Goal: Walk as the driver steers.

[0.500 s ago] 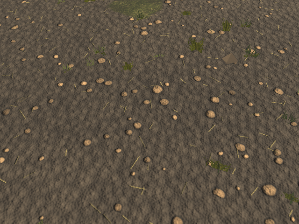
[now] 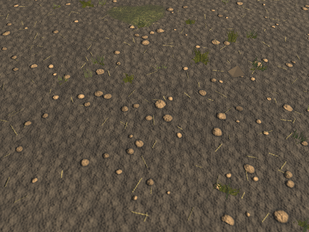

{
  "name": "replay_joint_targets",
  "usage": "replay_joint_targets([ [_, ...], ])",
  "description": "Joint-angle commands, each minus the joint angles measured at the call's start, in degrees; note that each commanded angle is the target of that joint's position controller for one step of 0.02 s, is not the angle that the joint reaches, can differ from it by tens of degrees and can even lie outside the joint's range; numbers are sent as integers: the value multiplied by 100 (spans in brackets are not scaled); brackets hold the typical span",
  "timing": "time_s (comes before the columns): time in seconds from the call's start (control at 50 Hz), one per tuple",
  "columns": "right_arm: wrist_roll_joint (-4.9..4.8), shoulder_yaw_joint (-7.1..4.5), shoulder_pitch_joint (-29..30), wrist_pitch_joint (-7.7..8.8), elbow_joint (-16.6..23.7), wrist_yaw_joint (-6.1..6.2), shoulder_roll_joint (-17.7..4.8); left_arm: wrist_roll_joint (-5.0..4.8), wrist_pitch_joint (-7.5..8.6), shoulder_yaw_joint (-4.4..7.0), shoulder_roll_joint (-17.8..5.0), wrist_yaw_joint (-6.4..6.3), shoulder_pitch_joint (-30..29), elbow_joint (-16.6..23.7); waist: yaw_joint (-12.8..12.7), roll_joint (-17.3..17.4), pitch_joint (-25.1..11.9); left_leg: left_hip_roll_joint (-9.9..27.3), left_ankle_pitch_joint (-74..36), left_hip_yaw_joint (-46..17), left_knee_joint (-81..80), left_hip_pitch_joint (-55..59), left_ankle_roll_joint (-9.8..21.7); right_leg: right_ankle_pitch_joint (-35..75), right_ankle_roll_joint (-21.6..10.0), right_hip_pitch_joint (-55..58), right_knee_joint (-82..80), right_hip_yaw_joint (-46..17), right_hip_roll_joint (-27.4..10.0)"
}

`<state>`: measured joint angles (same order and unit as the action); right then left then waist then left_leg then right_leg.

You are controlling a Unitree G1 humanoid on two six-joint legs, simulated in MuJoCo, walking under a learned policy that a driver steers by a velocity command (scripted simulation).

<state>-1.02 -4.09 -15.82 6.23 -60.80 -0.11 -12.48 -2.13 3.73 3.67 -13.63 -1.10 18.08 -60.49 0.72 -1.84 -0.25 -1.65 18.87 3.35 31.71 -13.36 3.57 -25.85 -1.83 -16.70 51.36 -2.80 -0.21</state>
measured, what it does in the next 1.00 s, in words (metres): walks ahead: right foot, then left foot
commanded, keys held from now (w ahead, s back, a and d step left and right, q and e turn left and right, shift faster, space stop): w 0.62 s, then w+e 0.28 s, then e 0.10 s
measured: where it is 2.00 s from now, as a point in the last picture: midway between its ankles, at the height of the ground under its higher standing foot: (161, 188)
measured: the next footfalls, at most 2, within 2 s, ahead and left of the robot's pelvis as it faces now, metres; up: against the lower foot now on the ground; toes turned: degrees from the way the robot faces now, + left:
right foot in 0.40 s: +0.39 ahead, -0.13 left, +0.00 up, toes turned -2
left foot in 0.92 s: +0.69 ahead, +0.10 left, +0.00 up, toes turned -6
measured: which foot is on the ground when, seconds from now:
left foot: down 0.00-0.40, up 0.42-0.90, down 0.92-1.00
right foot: up 0.00-0.38, down 0.40-0.94, up 0.96-1.00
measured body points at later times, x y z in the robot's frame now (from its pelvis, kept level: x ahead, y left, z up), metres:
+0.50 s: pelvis +0.26 -0.05 +0.00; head +0.30 -0.05 +0.44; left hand +0.42 +0.20 -0.12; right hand +0.24 -0.31 -0.15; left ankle +0.09 +0.09 -0.62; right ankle +0.35 -0.13 -0.73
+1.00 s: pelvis +0.55 +0.00 +0.00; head +0.59 +0.01 +0.44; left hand +0.57 +0.27 -0.15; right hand +0.72 -0.27 -0.10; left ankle +0.65 +0.10 -0.73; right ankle +0.39 -0.13 -0.66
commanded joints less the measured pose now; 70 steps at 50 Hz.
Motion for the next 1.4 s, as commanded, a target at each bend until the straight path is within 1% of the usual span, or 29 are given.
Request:
replay_joint_targets([
  [0.02, 82, -16, -1046, 87, -80, -64, -565, -84, 296, 53, -448, 83, -811, 659, 290, 712, 364, 2084, -223, -3152, -1900, 2408, 1124, 352, -330, -3619, 2047, -192, -314],
  [0.04, 62, 18, -808, 81, 3, -91, -589, -25, 298, 79, -473, 90, -877, 657, 181, 473, 463, 1945, -705, -2667, -1984, 2187, 950, 824, -361, -3591, 1765, -130, -493],
  [0.1, 101, 146, -898, -30, -13, -47, -388, 78, 211, 114, -361, 146, -1029, 690, 107, 664, 367, 1477, -2237, -1520, -2136, 1679, 688, 1506, -199, -2904, 945, 166, -613],
  [0.2, 119, 127, -994, -91, 31, 126, -731, 93, 174, -37, -101, 208, -2328, 1234, 301, 619, 738, 1180, -2358, -813, -2521, 854, 627, 2708, 47, -2257, -1164, 540, -310],
  [0.32, 1, 22, -1222, -112, -99, 118, -818, 32, 205, -21, -408, 385, -2723, 1546, 168, 692, 773, 1587, -3113, -633, -2216, 1646, 556, 2680, -302, -1727, -2114, 508, -152],
  [0.36, 36, -40, -1066, -184, -30, 121, -973, 49, 228, 125, -698, 391, -1986, 1380, -274, 905, 128, 1580, -5151, -509, -1219, 1947, 424, 2286, -496, -654, -2047, 721, 177],
  [0.38, 65, -19, -972, -234, 11, 118, -920, 33, 213, 255, -911, 361, -1020, 1093, -756, 935, -419, 1362, -5712, -338, -108, 1658, 285, 2265, -660, 581, -2059, 801, 322],
  [0.4, 128, 50, -893, -247, 151, 100, -792, 77, 192, 354, -1217, 309, 61, 857, -1160, 592, -1147, 1116, -4391, -248, 1582, 350, 125, 2107, -997, 2415, -1880, -190, -518],
  [0.42, 61, 288, -1703, -127, 187, -4, 70, 181, 171, 421, -1652, 322, 711, 686, -710, -1028, -2312, -44, -263, -369, 3993, -1843, -245, 381, -2034, 4444, -2619, -3305, -2108],
  [0.44, -84, 198, -1342, 57, 110, -52, -317, 144, 164, 269, -1139, 323, 615, 655, -880, -900, -2252, -86, 1198, -1237, 4779, -2494, -98, -243, -1896, 4273, -3537, -4276, -2140],
  [0.46, -224, 78, -652, 154, 405, -51, -735, 101, 209, 187, -922, 317, -78, 742, -730, -790, -1116, 243, 863, -1059, 4931, -3028, 13, 13, -1580, 3366, -3668, -3349, -1952],
  [0.5, -100, 22, -103, 169, 553, 67, -754, 205, 303, 63, -567, 338, -959, 900, -293, 108, -308, 795, -63, -841, 4265, -2469, 59, 1459, -1292, 1466, -3928, -1948, -1569],
  [0.54, -31, -7, -389, 10, 531, 108, -529, 260, 342, -3, -358, 371, -1082, 831, 51, -115, -242, 1038, -317, -886, 3806, -1841, 67, 1800, -1199, 694, -4192, -1313, -1259],
  [0.68, 108, -48, 935, -89, 1075, 128, -536, 183, 276, 62, -773, 124, -210, 594, -144, -2, 362, 1058, -1959, -643, 1534, -2617, -320, 2174, -1168, 474, -4624, -667, -1039],
  [0.8, 5, 58, 2097, 6, 1430, -36, -482, 73, 165, 98, -873, 56, 467, 460, -506, -115, 468, 575, -2452, -494, -79, -2053, -455, 2184, -993, 873, -4191, -616, -1007],
  [0.86, -25, 8, 2072, 97, 1540, -111, -750, 57, 75, 162, -978, 0, 491, 471, -322, -267, 384, 500, -1940, -625, -491, -1664, -362, 2214, -870, 1291, -3712, -970, -1257],
  [0.9, -18, -128, 1256, 150, 1368, -83, -1041, 77, 26, 172, -971, -4, 339, 560, 146, -362, -61, 359, -1483, -470, -671, -479, -177, 3119, -695, 1239, -2859, -933, -1067],
  [0.92, 98, -254, 297, 186, 1188, -37, -1380, 135, 18, 97, -754, 7, 227, 709, 560, -202, -812, 787, -1778, -794, -418, 995, 114, 3205, -473, 675, -1467, -674, -641],
  [0.94, 263, -393, -457, 160, 1137, 17, -1980, 161, 66, -29, -225, -2, 583, 942, 544, 988, -1867, 2253, -2478, -2538, -301, 3302, 761, 1521, -11, -1253, 771, -24, 229],
  [0.96, 249, -308, -429, 92, 1175, -14, -1746, 88, 141, -80, -177, 4, 922, 1004, 364, 2135, -2597, 2928, -2866, -4220, -922, 3814, 1285, -1059, 123, -2209, 1954, -355, 447],
  [0.98, 219, -155, -36, 52, 1314, -7, -1205, -14, 125, 95, -802, -16, 722, 962, 325, 1426, -1923, 2703, -3227, -3430, -876, 3154, 1086, -913, 132, -2506, 2471, -616, 92],
  [1.0, 192, -72, 317, 10, 1410, 14, -933, -15, 63, 147, -911, -42, 367, 1041, 235, 994, -1302, 2489, -3825, -2392, -841, 2326, 874, -578, 169, -2542, 2464, -367, -149],
  [1.04, 191, -2, 845, -32, 1390, 9, -698, 56, -130, 223, -741, -81, 222, 1085, -111, 751, -578, 1998, -4001, -1286, -1175, 876, 670, -23, 238, -2057, 1903, -199, -528],
  [1.1, 284, -75, 1061, -35, 1330, 44, -885, 58, -376, 204, -414, -64, 179, 1332, -320, 900, -272, 1880, -3912, -569, -1717, 14, 854, 565, 311, -1635, 1451, 15, -543],
  [1.22, 150, -164, 1178, -216, 1318, 251, -1166, 130, -403, 187, -441, 125, -630, 1841, -165, 755, -378, 1825, -3699, 358, -1787, 292, 782, 2000, 250, -1203, -475, 331, -488],
  [1.3, 10, -231, 1012, -375, 1275, 241, -1374, 144, -488, 250, -623, 284, -1080, 2183, -50, 772, -279, 2031, -3327, 387, -1356, 770, 627, 1533, 72, -1121, -1138, 492, -365],
  [1.36, -92, -257, 989, -480, 1262, 252, -1401, 157, -495, 321, -711, 323, -862, 2244, -240, 692, -343, 1929, -3318, 508, -432, 864, 278, 1736, -221, -443, -2187, 695, -85],
  [1.38, -31, -227, 587, -489, 1138, 216, -1249, 198, -468, 449, -1041, 237, -485, 2159, -333, 183, -613, 1542, -3019, 729, 477, 544, -53, 3027, -439, 481, -2703, 445, -38],
  [1.4, 224, -115, 531, -450, 1310, 154, -956, 278, -460, 621, -1773, 88, -91, 2186, -306, -1162, -1054, 983, -737, 1009, 2212, -908, -512, 5907, -992, 1907, -2485, -1212, -1368],
])
Keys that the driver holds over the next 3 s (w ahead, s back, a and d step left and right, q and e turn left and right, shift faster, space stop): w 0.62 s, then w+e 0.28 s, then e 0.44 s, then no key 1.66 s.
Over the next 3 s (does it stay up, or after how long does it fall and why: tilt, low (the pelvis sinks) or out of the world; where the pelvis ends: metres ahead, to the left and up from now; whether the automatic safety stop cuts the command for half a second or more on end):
stays up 0.73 -0.03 0.01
